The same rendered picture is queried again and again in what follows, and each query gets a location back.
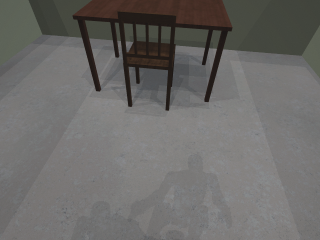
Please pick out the table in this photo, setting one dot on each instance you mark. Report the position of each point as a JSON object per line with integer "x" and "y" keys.
{"x": 194, "y": 14}

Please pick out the chair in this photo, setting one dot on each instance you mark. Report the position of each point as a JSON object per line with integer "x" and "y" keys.
{"x": 145, "y": 54}

